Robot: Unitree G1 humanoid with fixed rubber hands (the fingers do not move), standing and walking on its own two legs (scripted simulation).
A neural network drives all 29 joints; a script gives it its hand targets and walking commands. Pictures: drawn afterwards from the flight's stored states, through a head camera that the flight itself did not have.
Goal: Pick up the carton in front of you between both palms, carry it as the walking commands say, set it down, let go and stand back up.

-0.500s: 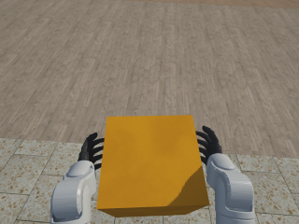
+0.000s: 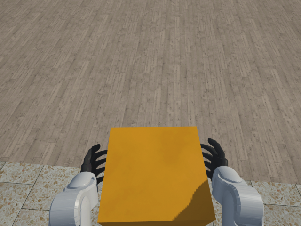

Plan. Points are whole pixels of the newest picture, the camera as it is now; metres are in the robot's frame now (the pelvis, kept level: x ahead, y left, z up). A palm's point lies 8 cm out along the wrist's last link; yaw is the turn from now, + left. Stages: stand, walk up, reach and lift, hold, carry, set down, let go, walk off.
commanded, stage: carry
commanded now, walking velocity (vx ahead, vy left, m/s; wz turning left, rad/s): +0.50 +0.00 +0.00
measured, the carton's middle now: (154, 184) +0.24 +0.00 +0.00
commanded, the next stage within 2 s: none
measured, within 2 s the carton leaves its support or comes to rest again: neither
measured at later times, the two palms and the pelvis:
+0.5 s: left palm (105, 70) +0.61 +0.16 +0.11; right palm (190, 70) +0.59 -0.14 +0.12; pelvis +0.33 +0.03 -0.01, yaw -4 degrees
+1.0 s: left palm (124, 26) +0.99 +0.13 +0.12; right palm (184, 25) +1.00 -0.17 +0.12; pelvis +0.64 -0.02 +0.01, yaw -2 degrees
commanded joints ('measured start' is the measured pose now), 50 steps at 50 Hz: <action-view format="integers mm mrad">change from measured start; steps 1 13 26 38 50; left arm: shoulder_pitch -471 -438 -837 -1131 -1307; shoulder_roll -821 -709 -552 -529 -754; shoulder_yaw -642 -642 -484 -361 -443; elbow -200 -233 -130 157 28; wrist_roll -272 -283 -279 -199 -311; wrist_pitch -59 -59 6 -29 -84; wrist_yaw -135 -148 7 47 -9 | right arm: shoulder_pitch -361 -350 -754 -1040 -1136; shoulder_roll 863 790 563 556 749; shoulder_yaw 696 699 566 427 406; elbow -98 -155 -105 219 177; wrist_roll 257 234 315 254 200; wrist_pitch -15 -29 28 -9 -50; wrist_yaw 145 123 26 -9 -13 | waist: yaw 1 12 -45 -72 70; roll -74 -162 30 113 -104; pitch -261 -83 -303 -216 -441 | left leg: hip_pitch -311 -306 374 424 -529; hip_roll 56 -16 232 129 -36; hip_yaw -48 139 -234 23 -70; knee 43 -541 -842 -794 210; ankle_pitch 121 369 297 525 11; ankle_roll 27 12 168 181 57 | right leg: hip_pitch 442 478 -240 -237 726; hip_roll -300 -197 -68 6 -250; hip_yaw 437 147 274 108 536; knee -326 -366 730 153 -92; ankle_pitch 28 205 -141 47 238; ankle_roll -46 -39 35 29 -128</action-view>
